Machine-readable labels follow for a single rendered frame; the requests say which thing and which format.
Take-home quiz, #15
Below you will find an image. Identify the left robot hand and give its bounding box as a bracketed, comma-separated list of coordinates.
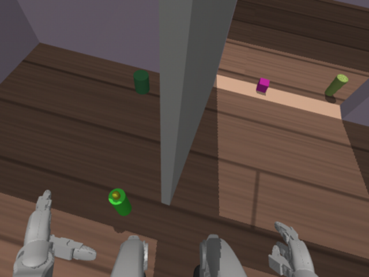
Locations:
[24, 190, 97, 261]

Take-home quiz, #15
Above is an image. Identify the left robot arm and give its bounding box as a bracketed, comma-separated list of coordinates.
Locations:
[13, 240, 55, 277]

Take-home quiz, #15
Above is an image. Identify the right robot hand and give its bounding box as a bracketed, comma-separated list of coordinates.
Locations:
[268, 222, 315, 277]

